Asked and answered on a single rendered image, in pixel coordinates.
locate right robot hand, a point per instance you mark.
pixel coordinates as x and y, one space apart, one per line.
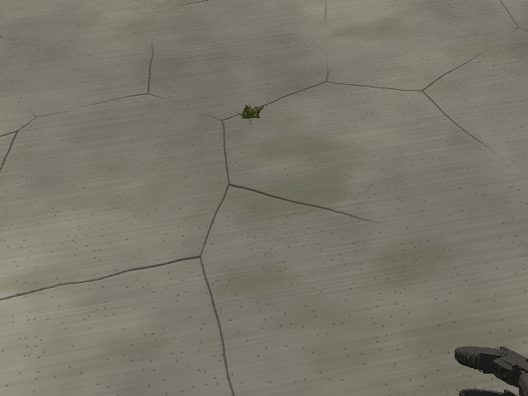
504 363

